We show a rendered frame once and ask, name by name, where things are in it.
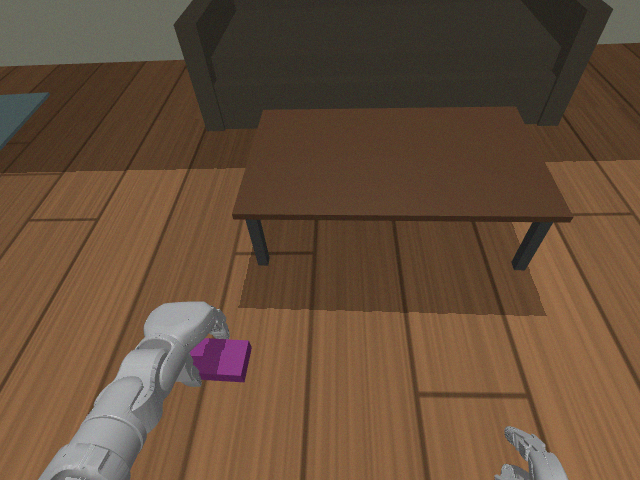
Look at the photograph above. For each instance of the left robot arm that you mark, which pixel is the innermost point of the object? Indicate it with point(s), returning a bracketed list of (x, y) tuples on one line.
[(114, 432)]

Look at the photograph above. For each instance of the sofa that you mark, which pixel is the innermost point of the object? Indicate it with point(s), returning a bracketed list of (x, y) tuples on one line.
[(246, 56)]

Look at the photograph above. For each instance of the small box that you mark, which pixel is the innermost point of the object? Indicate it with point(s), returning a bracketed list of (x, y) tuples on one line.
[(222, 359)]

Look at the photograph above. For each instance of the coffee table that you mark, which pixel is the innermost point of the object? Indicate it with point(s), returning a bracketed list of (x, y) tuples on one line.
[(464, 164)]

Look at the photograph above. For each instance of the right robot hand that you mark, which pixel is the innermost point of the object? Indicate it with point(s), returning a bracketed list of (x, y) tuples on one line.
[(542, 465)]

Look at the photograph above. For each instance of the left robot hand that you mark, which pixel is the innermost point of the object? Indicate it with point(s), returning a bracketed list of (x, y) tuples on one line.
[(189, 323)]

